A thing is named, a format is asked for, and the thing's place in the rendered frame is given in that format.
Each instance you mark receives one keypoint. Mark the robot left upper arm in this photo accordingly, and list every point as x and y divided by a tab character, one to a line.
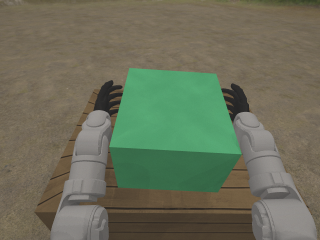
81	222

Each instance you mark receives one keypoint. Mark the pedestal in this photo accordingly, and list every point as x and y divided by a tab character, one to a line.
156	214

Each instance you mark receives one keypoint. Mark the robot right hand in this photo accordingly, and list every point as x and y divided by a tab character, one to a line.
239	101

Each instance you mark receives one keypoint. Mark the robot right upper arm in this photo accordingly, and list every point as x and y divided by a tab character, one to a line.
281	219

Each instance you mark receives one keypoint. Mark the left robot forearm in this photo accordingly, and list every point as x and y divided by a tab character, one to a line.
86	181

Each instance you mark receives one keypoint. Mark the carton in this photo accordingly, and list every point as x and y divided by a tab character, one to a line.
173	131

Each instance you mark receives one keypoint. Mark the robot left hand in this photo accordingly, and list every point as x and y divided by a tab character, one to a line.
103	98

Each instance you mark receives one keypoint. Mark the right robot forearm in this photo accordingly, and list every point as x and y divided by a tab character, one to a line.
268	177

